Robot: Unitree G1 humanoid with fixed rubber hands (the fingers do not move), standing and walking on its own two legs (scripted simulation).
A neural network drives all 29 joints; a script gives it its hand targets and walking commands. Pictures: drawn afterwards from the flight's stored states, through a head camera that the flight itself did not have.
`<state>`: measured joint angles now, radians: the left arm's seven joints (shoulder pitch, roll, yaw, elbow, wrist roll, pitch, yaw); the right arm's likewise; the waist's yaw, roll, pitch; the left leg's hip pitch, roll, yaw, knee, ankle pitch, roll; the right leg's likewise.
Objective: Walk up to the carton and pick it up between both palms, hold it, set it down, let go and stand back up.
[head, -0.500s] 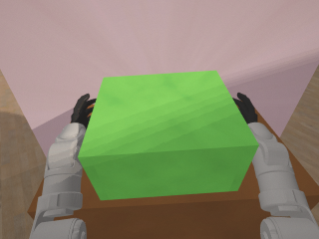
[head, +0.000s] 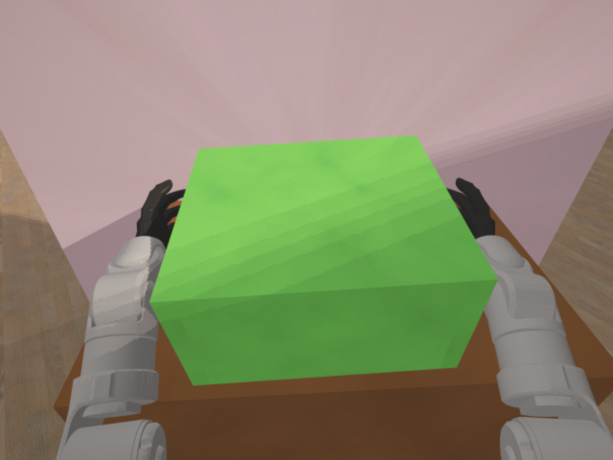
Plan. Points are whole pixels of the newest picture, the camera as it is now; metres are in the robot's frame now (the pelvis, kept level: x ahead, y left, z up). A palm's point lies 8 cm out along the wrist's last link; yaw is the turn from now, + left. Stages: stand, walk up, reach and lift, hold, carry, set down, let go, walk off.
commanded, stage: hold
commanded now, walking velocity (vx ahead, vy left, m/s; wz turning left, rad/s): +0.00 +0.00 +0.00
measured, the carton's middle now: (315, 247) +0.36 +0.00 +0.16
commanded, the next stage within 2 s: set down in 0.68 s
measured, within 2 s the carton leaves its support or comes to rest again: neither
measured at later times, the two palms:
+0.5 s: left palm (155, 241) +0.35 +0.21 +0.18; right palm (474, 239) +0.35 -0.20 +0.18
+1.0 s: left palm (169, 219) +0.38 +0.19 +0.19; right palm (484, 235) +0.35 -0.21 +0.19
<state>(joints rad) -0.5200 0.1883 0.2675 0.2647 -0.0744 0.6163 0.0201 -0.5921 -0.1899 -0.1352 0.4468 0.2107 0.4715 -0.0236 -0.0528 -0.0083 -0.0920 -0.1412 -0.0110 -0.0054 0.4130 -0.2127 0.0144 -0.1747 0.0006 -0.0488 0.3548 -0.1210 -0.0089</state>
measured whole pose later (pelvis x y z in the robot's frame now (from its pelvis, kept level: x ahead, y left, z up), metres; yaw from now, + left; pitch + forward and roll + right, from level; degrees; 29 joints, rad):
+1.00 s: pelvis +0.00 +0.00 +0.00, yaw +0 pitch -3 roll -1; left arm -0.66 0.18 0.32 0.49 -0.05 0.47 -0.06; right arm -0.59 -0.19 -0.17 0.48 0.13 0.37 -0.01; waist -0.06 -0.01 -0.09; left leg -0.14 -0.01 -0.01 0.41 -0.21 0.01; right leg -0.18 0.00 -0.05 0.35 -0.12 -0.01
